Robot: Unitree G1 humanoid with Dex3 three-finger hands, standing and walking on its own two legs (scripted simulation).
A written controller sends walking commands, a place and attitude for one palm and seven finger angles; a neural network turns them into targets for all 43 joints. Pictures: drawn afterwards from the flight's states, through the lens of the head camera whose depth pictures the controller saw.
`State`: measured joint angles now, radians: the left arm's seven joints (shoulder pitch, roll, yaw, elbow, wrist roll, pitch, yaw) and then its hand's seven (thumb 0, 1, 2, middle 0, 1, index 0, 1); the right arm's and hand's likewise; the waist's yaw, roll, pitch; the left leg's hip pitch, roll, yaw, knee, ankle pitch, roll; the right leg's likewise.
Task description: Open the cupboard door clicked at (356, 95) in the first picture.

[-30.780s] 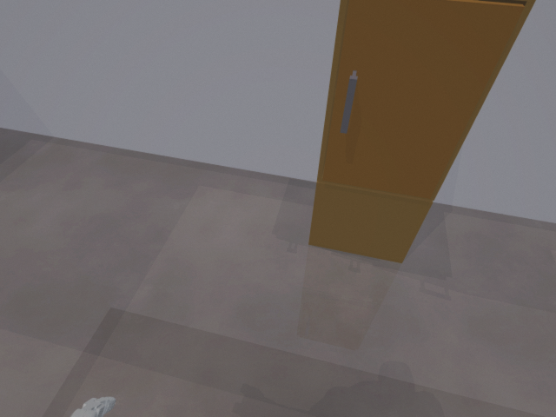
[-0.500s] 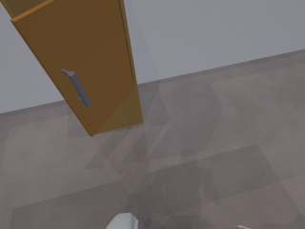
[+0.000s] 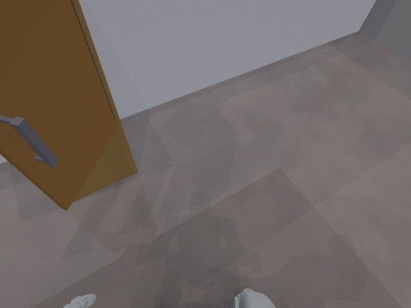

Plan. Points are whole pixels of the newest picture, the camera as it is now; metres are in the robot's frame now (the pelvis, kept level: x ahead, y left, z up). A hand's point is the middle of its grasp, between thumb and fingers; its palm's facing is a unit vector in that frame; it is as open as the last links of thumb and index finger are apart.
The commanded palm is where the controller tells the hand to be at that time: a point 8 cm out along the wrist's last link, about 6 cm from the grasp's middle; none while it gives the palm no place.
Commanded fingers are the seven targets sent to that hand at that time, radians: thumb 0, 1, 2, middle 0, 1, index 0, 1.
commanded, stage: walk to a spot facing it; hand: left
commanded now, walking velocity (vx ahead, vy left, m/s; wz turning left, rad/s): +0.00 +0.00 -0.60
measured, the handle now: (30, 143) +0.42 +0.45 -0.02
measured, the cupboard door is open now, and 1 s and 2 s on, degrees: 44 44 44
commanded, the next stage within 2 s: turn to face it in 1.84 s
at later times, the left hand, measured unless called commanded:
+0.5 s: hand (145, 290) +0.16 +0.15 -0.18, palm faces -0.27 -0.94 -0.19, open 7.4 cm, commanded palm none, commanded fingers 0.00 0.90 0.90 -0.20 -0.30 -0.20 -0.30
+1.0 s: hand (240, 217) +0.35 -0.07 -0.16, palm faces -0.60 -0.77 -0.22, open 7.4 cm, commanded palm none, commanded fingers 0.00 0.90 0.90 -0.20 -0.30 -0.20 -0.30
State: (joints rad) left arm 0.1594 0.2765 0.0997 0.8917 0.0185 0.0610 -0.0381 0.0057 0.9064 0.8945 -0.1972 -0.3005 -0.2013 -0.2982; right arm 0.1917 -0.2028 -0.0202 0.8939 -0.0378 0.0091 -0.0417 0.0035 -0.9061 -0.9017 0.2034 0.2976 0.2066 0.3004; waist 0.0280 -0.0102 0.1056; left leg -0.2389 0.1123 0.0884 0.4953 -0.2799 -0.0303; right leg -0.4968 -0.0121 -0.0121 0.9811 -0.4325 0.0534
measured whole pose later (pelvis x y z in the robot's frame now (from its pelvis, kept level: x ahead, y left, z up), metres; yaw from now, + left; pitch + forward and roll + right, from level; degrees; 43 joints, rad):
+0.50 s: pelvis +0.03 -0.02 -0.01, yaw -18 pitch +2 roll -1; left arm 0.21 0.22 0.07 0.91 0.02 0.05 -0.02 0.01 0.90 0.89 -0.20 -0.30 -0.21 -0.30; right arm 0.20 -0.21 -0.03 0.88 -0.02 -0.01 -0.02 0.00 -0.91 -0.90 0.20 0.30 0.20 0.30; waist 0.00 -0.01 0.03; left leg -0.32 0.04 0.03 0.58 -0.33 -0.02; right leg -0.36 0.09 0.12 0.66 -0.41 -0.02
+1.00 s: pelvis +0.12 -0.14 -0.02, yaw -36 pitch -1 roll +1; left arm 0.10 0.21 0.06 0.91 0.01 -0.03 -0.03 0.00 0.91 0.89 -0.20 -0.30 -0.20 -0.30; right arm 0.36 -0.22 -0.04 1.03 -0.02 0.01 -0.01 0.01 -0.91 -0.90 0.20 0.30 0.20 0.30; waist -0.05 0.01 0.12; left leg -0.39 0.16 0.07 1.21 -0.42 -0.05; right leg -0.37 0.02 -0.10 0.63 -0.26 -0.09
